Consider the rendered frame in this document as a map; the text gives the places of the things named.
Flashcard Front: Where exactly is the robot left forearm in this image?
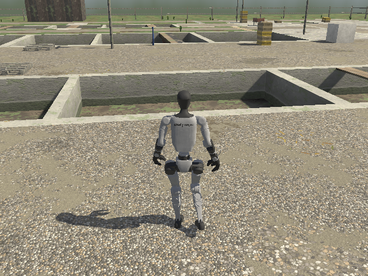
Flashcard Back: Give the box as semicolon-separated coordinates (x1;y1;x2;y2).
154;138;163;157

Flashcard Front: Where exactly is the robot right forearm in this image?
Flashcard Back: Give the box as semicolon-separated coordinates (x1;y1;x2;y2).
206;139;219;162

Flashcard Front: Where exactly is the left robot foot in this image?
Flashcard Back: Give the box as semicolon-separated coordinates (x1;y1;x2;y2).
174;214;184;229

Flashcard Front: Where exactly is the robot right shin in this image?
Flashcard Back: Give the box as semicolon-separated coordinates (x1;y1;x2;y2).
193;183;202;223

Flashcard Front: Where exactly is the left robot upper arm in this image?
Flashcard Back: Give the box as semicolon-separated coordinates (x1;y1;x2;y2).
157;116;172;147

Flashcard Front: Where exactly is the robot left hand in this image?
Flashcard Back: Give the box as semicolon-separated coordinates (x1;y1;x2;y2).
153;155;166;166

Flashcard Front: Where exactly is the robot right hand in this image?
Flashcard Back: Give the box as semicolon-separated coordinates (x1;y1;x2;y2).
207;159;220;172

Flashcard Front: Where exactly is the right robot upper arm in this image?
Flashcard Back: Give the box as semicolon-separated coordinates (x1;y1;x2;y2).
196;116;212;148

